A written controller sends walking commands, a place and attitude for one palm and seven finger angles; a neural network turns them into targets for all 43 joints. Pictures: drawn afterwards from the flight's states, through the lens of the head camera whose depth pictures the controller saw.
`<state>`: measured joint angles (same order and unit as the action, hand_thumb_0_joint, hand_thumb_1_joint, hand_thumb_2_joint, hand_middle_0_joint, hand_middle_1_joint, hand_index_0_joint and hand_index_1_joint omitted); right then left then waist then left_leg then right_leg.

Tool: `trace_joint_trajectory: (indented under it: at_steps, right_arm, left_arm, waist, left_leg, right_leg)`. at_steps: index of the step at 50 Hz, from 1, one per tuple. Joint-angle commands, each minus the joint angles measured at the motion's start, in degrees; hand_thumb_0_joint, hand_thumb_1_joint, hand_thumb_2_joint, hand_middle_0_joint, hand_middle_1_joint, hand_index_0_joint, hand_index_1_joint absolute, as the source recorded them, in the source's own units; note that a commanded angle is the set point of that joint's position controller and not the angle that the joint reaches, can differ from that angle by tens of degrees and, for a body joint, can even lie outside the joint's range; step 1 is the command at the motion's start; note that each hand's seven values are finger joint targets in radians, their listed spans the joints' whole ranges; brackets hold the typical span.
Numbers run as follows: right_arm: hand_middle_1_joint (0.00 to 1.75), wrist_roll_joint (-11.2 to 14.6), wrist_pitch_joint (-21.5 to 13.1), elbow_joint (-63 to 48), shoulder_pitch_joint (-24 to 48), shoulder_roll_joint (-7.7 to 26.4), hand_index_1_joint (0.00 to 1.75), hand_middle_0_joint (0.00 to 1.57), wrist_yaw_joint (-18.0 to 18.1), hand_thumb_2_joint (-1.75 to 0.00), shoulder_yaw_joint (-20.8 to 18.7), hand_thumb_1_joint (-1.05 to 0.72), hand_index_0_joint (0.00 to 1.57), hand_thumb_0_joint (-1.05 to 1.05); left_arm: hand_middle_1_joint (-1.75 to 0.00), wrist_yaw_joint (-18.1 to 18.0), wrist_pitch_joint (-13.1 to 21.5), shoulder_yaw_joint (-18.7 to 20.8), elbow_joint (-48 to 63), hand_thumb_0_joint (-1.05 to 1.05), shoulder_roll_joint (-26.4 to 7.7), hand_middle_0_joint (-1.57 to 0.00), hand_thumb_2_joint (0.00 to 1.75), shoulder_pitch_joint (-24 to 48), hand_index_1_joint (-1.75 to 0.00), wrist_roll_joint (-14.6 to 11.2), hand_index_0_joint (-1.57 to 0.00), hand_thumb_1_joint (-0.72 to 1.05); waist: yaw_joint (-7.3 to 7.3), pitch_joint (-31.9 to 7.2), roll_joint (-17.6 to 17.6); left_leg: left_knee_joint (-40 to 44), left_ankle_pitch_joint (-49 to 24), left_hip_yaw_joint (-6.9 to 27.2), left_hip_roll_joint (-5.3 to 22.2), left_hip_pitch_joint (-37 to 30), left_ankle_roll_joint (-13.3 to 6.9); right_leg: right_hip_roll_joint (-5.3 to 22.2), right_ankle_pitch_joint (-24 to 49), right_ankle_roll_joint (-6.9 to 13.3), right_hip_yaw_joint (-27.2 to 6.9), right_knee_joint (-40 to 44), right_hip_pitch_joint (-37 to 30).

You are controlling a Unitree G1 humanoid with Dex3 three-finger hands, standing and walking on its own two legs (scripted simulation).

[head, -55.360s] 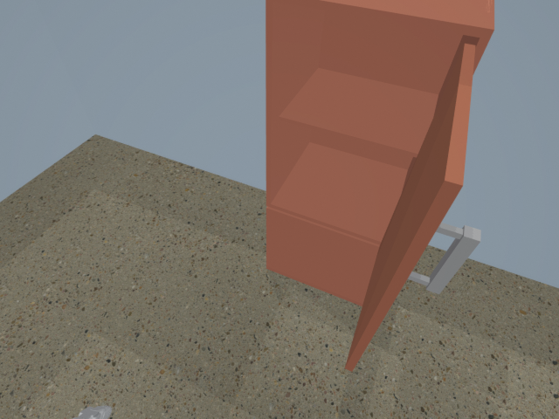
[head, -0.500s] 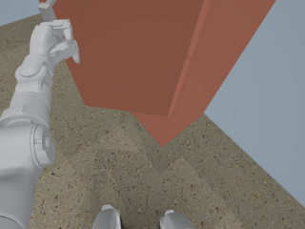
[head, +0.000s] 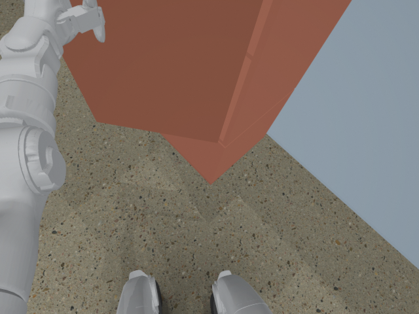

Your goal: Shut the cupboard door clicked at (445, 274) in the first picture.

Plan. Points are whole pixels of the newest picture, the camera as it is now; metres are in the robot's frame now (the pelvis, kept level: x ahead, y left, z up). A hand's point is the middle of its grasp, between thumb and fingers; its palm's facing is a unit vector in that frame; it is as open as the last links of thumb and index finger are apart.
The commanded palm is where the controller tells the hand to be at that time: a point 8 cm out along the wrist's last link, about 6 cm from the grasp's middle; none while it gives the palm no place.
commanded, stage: push the door shut along its arc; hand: left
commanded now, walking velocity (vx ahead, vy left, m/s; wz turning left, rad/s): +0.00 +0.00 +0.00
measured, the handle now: out of the picture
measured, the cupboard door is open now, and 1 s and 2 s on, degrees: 38 33 33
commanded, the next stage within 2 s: pull the fist back off the door in 0.28 s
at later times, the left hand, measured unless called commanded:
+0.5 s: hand out of the picture +0.62 +0.09 +0.16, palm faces -0.06 -0.99 +0.14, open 3.1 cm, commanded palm +0.61 +0.09 +0.15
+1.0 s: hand (114, 16) +0.58 +0.07 +0.16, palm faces +0.04 -1.00 -0.04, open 3.1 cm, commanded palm +0.54 +0.10 +0.15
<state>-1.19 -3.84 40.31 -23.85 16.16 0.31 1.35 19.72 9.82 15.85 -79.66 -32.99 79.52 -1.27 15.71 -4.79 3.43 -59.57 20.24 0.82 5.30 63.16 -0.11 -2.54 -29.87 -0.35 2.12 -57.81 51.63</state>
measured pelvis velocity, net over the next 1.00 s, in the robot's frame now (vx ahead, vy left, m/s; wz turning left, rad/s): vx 0.03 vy -0.02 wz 0.01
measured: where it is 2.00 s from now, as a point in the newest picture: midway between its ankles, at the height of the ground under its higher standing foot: outside the picture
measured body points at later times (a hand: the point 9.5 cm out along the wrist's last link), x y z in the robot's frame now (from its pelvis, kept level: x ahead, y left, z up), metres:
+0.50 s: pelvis +0.00 +0.00 -0.02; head +0.17 +0.02 +0.40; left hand +0.62 +0.14 +0.16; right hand -0.09 -0.25 -0.10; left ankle +0.06 +0.12 -0.66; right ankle -0.03 -0.13 -0.66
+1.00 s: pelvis +0.03 -0.02 +0.02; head +0.14 -0.02 +0.46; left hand +0.57 +0.12 +0.16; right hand -0.04 -0.26 -0.09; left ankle +0.06 +0.12 -0.66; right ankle -0.03 -0.13 -0.66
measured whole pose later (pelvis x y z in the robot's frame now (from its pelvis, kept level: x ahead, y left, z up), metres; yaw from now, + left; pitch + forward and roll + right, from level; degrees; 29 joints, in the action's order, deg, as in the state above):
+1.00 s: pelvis +0.03 -0.02 +0.02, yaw +1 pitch +21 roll -2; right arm -3.5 0.4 38.2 -30.1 14.6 -5.9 -1.0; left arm -4.6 14.1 18.1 -71.0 -19.6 65.6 1.9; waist 12.6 -8.0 4.2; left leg -52.9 20.1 -0.1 5.2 54.1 1.3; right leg -2.5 -29.7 0.8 1.3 -51.9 43.4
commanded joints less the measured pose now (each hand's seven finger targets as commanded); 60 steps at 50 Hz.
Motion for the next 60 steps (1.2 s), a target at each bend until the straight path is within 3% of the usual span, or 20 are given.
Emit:
trace_joint_trajectory:
  at_steps: [1,8,12,14,19,20,23,25,27,30,35,38,41,43,48,51,54,55,57,60]
  right_arm:
    - [0.3,-0.68,-0.26,-1.18,-14.51,11.22,0.3,0.2,0.66,-0.9,-4.19,-0.9,0.2,0.0]
    - [0.3,-0.83,0.78,-0.96,-15.92,11.43,0.3,0.2,0.78,-0.9,-4.11,-0.9,0.2,0.0]
    - [0.3,-0.9,0.16,0.21,-16.55,11.27,0.3,0.2,1.01,-0.9,-4.11,-0.9,0.2,0.0]
    - [0.3,-0.79,0.15,0.58,-16.74,11.66,0.3,0.2,1.17,-0.9,-3.95,-0.9,0.2,0.0]
    - [0.3,-1.27,-0.76,1.81,-16.77,11.61,0.3,0.2,1.28,-0.9,-3.8,-0.9,0.2,0.0]
    - [0.3,-1.93,-1.12,-0.36,-19.14,9.59,0.3,0.2,0.26,-0.9,-2.62,-0.9,0.2,0.0]
    - [0.3,-3.74,-0.91,-0.6,-20.37,9.66,0.3,0.2,-2.48,-0.9,-3.39,-0.9,0.2,0.0]
    - [0.3,-5.07,-0.29,-1.67,-21.19,9.17,0.3,0.2,-4.41,-0.9,-3.6,-0.9,0.2,0.0]
    - [0.3,-5.78,0.19,-1.75,-21.46,9.1,0.3,0.2,-5.98,-0.9,-4.37,-0.9,0.2,0.0]
    - [0.3,-5.17,1.86,-2.21,-21.22,9.53,0.3,0.2,-6.59,-0.9,-5.52,-0.9,0.2,0.0]
    - [0.3,-3.25,3.4,-3.0,-20.02,9.56,0.3,0.2,-5.27,-0.9,-5.27,-0.9,0.2,0.0]
    - [0.3,-3.14,3.03,-3.01,-19.61,8.96,0.3,0.2,-4.9,-0.9,-4.95,-0.9,0.2,0.0]
    - [0.3,-3.31,2.31,-3.15,-19.12,8.18,0.3,0.2,-5.41,-0.9,-5.24,-0.9,0.2,0.0]
    - [0.3,-3.32,2.42,-3.36,-18.63,7.95,0.3,0.2,-5.71,-0.9,-5.57,-0.9,0.2,0.0]
    - [0.3,-2.07,3.98,-4.64,-16.75,7.87,0.3,0.2,-5.74,-0.9,-5.96,-0.9,0.2,0.0]
    - [0.3,-1.27,4.04,-5.67,-14.65,7.59,0.3,0.2,-5.2,-0.9,-6.33,-0.9,0.2,0.0]
    - [0.3,-0.7,3.2,-5.7,-12.34,6.87,0.3,0.2,-4.54,-0.9,-6.53,-0.9,0.2,0.0]
    - [0.3,-0.82,2.77,-5.61,-11.22,6.26,0.3,0.2,-4.53,-0.9,-6.44,-0.9,0.2,0.0]
    - [0.3,-0.5,2.0,-5.22,-10.51,6.04,0.3,0.2,-4.21,-0.9,-6.65,-0.9,0.2,0.0]
    - [0.3,-0.07,2.05,-3.94,-8.81,5.99,0.3,0.2,-4.15,-0.9,-6.82,-0.9,0.2,0.0]
  left_arm:
    - [-1.5,-0.46,4.53,2.71,14.03,0.0,-13.15,-1.3,0.9,34.16,-1.5,0.69,-1.3,0.9]
    - [-1.5,1.09,2.77,2.48,10.71,0.0,-14.5,-1.3,0.9,35.2,-1.5,2.18,-1.3,0.9]
    - [-1.5,1.81,2.04,-0.17,9.9,0.0,-10.46,-1.3,0.9,39.04,-1.5,1.71,-1.3,0.9]
    - [-1.5,2.27,1.67,0.02,8.62,0.0,-11.72,-1.3,0.9,39.47,-1.5,1.6,-1.3,0.9]
    - [-1.5,3.14,2.16,-1.76,10.42,0.0,-9.84,-1.3,0.9,42.7,-1.5,1.43,-1.3,0.9]
    - [-1.5,-8.4,0.36,9.58,10.43,0.0,-11.77,-1.3,0.9,42.19,-1.5,-2.19,-1.3,0.9]
    - [-1.5,-21.51,-0.78,8.86,9.44,0.0,-7.06,-1.3,0.9,37.84,-1.5,1.11,-1.3,0.9]
    - [-1.5,-28.84,0.71,7.78,13.89,0.0,-5.97,-1.3,0.9,36.82,-1.5,6.18,-1.3,0.9]
    - [-1.5,-31.02,3.41,3.94,19.0,0.0,-4.3,-1.3,0.9,37.93,-1.5,11.08,-1.3,0.9]
    - [-1.5,-29.52,4.23,1.73,20.32,0.0,-3.08,-1.3,0.9,36.53,-1.5,11.77,-1.3,0.9]
    - [-1.5,-24.91,1.21,3.82,17.55,0.0,-3.41,-1.3,0.9,33.3,-1.5,6.1,-1.3,0.9]
    - [-1.5,-25.24,3.22,5.81,18.25,0.0,-3.37,-1.3,0.9,30.31,-1.5,4.04,-1.3,0.9]
    - [-1.5,-26.16,7.1,4.44,20.24,0.0,0.36,-1.3,0.9,25.26,-1.5,3.68,-1.3,0.9]
    - [-1.5,-26.02,8.89,4.37,20.42,0.0,1.48,-1.3,0.9,18.67,-1.5,4.02,-1.3,0.9]
    - [-1.5,-23.76,6.92,1.57,17.42,0.0,5.97,-1.3,0.9,7.08,-1.5,3.02,-1.3,0.9]
    - [-1.5,-23.19,7.47,1.3,23.58,0.0,7.62,-1.3,0.9,8.17,-1.5,0.22,-1.3,0.9]
    - [-1.5,-23.42,11.52,1.6,32.84,0.0,7.75,-1.3,0.9,9.33,-1.5,-1.87,-1.3,0.9]
    - [-1.5,-23.37,12.86,-0.89,35.8,0.0,10.27,-1.3,0.9,9.79,-1.5,-2.02,-1.3,0.9]
    - [-1.5,-23.51,15.5,-1.79,39.84,0.0,10.1,-1.3,0.9,8.63,-1.5,-1.43,-1.3,0.9]
    - [-1.5,-23.36,14.34,-5.44,34.95,0.0,13.94,-1.3,0.9,4.14,-1.5,-0.38,-1.3,0.9]
  waist:
    - [2.72,-32.8,8.72]
    - [3.82,-32.12,7.69]
    - [5.86,-30.02,7.84]
    - [6.32,-29.31,7.44]
    - [6.77,-31.8,12.18]
    - [3.81,-31.75,13.31]
    - [4.64,-32.56,9.12]
    - [3.75,-33.45,11.49]
    - [3.99,-35.96,14.8]
    - [3.63,-37.87,14.36]
    - [2.02,-36.06,9.53]
    - [1.38,-33.81,6.88]
    - [0.8,-32.0,5.03]
    - [-0.89,-32.16,4.56]
    - [-2.82,-26.01,-1.08]
    - [-3.32,-26.18,-2.2]
    - [-4.78,-29.75,1.2]
    - [-4.64,-30.31,2.59]
    - [-5.08,-32.01,3.99]
    - [-4.54,-26.94,1.51]
  left_leg:
    - [0.16,-20.83,3.44,-2.52,-37.98,-2.79]
    - [-0.48,-20.56,3.3,-2.69,-36.22,-2.96]
    - [-1.53,-18.85,3.39,-2.35,-35.58,-3.31]
    - [-1.75,-17.7,3.29,-2.18,-34.6,-3.34]
    - [-3.01,-19.21,3.71,-1.96,-37.38,-3.3]
    - [-2.06,-18.76,4.41,-1.19,-33.13,-2.67]
    - [-1.7,-18.44,5.44,-1.12,-31.8,-2.19]
    - [-1.76,-19.54,5.25,-1.49,-32.74,-2.0]
    - [-1.87,-21.89,5.97,-1.51,-37.2,-1.73]
    - [-0.05,-21.05,5.6,-1.98,-40.27,-1.29]
    - [3.69,-18.87,3.84,-3.01,-38.45,-1.65]
    - [4.94,-19.9,3.29,-3.08,-37.89,-1.76]
    - [5.4,-21.64,2.2,-3.39,-38.02,-1.9]
    - [5.79,-24.0,1.55,-3.68,-39.06,-1.69]
    - [8.21,-21.89,-0.94,-4.9,-35.61,-2.05]
    - [9.1,-20.86,-1.75,-5.31,-36.7,-2.19]
    - [9.05,-24.29,-1.68,-5.44,-42.19,-1.88]
    - [9.02,-24.45,-1.64,-5.49,-44.11,-1.84]
    - [8.46,-26.15,-1.41,-5.32,-46.7,-1.8]
    - [9.27,-22.8,-1.19,-5.04,-46.19,-1.72]
  right_leg:
    - [-1.98,21.8,1.47,0.08,8.11,4.66]
    - [-2.39,22.68,1.42,0.37,8.12,4.59]
    - [-2.57,20.51,1.35,0.83,7.87,8.32]
    - [-2.59,19.64,1.32,0.85,8.13,8.61]
    - [-2.66,18.88,1.71,1.48,6.79,11.72]
    - [-1.96,18.67,1.5,0.56,7.78,8.74]
    - [-1.94,17.34,0.57,1.87,5.92,9.75]
    - [-1.82,17.29,0.71,2.11,5.31,10.25]
    - [-1.9,17.57,1.24,2.08,4.82,12.08]
    - [-2.21,18.68,1.73,1.99,6.69,8.48]
    - [-2.71,21.4,1.5,1.51,10.37,0.05]
    - [-2.65,23.42,1.14,1.13,11.48,-2.28]
    - [-2.51,26.67,0.81,0.82,11.93,-4.13]
    - [-2.42,29.82,0.95,0.81,11.78,-6.35]
    - [-1.94,35.28,0.4,0.05,13.93,-12.19]
    - [-1.7,37.46,0.02,-0.68,15.19,-14.79]
    - [-1.64,40.8,0.25,-1.07,14.67,-16.76]
    - [-1.68,40.6,0.27,-0.92,14.62,-16.55]
    - [-1.56,40.69,0.38,-0.98,13.84,-15.97]
    - [-1.55,37.11,0.25,-0.56,14.73,-12.89]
